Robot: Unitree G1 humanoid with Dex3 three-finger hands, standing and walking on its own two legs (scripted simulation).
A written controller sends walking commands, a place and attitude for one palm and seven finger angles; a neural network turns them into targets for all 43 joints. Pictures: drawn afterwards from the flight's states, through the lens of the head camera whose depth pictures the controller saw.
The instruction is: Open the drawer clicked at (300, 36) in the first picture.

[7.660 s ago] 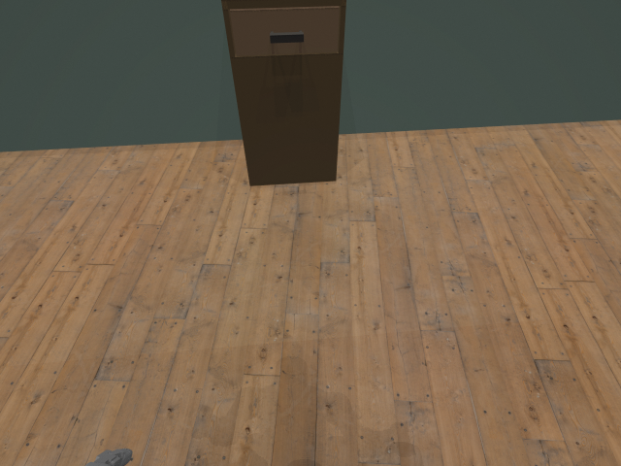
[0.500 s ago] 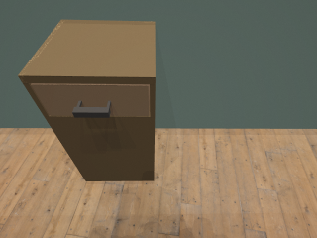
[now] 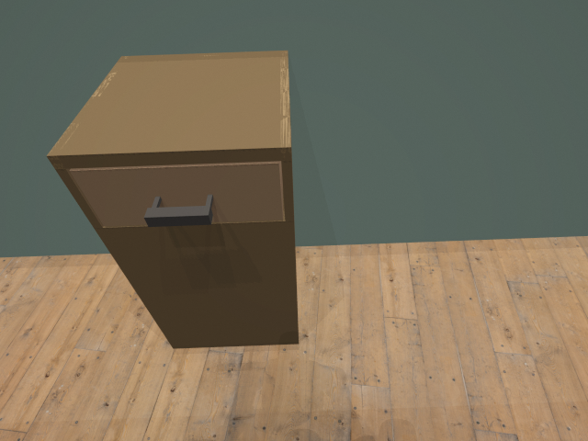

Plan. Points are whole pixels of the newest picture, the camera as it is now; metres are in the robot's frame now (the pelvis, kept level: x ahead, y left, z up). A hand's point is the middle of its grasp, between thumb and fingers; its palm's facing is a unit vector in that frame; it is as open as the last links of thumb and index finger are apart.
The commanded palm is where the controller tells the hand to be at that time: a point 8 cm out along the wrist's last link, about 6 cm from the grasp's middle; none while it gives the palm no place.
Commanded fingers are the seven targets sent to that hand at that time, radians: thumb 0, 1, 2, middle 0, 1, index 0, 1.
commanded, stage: look again from close up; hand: left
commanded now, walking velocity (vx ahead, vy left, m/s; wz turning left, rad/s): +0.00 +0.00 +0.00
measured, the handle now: (181, 208) +0.54 +0.26 -0.03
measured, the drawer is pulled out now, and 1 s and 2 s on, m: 0.00 0.00 0.00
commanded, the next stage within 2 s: shuffle to correct the standing spot in 0.28 s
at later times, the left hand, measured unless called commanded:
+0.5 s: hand out of the picture -0.03 +0.14 -0.17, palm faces +0.02 -0.99 -0.16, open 7.4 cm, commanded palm none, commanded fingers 0.00 0.90 0.90 -0.20 -0.30 -0.20 -0.30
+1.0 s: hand out of the picture +0.05 +0.21 -0.17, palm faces +0.08 -0.98 -0.20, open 7.4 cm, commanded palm none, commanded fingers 0.00 0.90 0.90 -0.20 -0.30 -0.20 -0.30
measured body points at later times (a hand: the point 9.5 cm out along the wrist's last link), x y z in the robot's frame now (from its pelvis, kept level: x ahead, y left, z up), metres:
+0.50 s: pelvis -0.01 -0.02 +0.00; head +0.01 -0.03 +0.45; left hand -0.03 +0.19 -0.16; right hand -0.05 -0.23 -0.16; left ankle -0.06 +0.08 -0.73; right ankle -0.02 -0.12 -0.73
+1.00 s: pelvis +0.04 +0.04 +0.01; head +0.06 +0.04 +0.46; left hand +0.05 +0.27 -0.15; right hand +0.08 -0.19 -0.15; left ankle +0.03 +0.12 -0.73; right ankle +0.02 -0.09 -0.70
